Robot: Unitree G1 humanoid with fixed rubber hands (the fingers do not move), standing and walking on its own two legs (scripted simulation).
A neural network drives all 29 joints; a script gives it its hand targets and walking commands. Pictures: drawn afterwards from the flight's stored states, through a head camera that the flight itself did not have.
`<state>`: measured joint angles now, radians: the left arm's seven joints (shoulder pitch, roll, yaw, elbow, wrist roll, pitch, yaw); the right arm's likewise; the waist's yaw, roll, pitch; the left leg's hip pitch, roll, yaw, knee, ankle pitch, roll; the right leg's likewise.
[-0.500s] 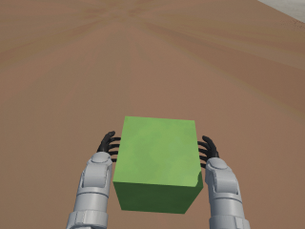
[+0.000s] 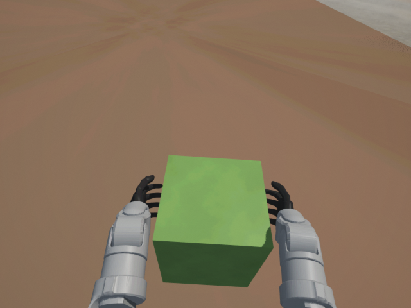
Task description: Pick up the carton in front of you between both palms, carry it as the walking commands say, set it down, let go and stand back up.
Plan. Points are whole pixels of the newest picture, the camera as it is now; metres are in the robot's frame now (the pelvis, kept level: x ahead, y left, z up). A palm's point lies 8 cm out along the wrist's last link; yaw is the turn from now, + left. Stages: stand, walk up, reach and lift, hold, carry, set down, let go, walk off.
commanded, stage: set down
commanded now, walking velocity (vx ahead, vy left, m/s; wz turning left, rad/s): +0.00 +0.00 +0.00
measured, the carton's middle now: (209, 224) +0.32 +0.00 -0.04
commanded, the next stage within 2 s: none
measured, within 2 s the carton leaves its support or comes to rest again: neither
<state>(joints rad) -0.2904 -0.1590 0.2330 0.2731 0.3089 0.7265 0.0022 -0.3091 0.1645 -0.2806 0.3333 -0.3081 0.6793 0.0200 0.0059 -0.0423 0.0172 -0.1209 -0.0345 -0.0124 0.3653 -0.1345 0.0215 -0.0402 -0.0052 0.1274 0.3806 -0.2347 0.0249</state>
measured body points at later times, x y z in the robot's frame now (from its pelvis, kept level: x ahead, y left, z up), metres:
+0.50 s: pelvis -0.01 -0.03 -0.03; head +0.13 +0.00 +0.39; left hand +0.35 +0.17 -0.09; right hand +0.37 -0.13 -0.08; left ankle +0.05 +0.10 -0.74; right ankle +0.00 -0.15 -0.74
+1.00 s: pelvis -0.05 -0.01 -0.16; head +0.20 +0.03 +0.21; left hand +0.40 +0.19 -0.25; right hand +0.41 -0.11 -0.24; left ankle +0.05 +0.11 -0.74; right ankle +0.00 -0.15 -0.74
